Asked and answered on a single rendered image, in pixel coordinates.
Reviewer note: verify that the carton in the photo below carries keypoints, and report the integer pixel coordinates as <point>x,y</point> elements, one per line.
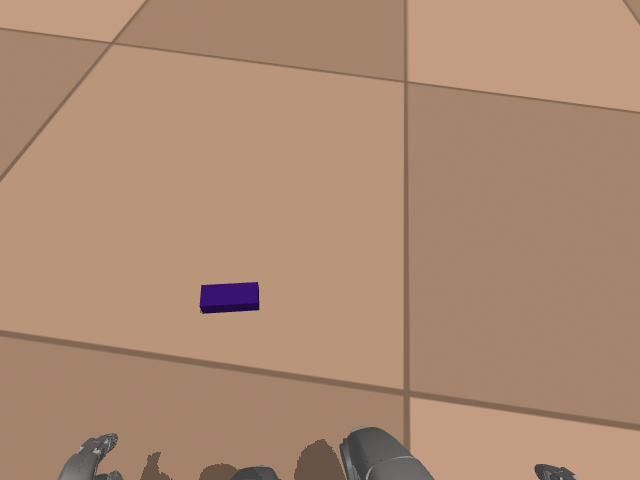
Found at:
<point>234,297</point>

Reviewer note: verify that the right robot hand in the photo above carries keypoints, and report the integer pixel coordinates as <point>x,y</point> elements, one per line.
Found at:
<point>547,472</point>

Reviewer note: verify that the left robot hand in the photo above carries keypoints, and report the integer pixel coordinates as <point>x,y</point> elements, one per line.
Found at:
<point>83,466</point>

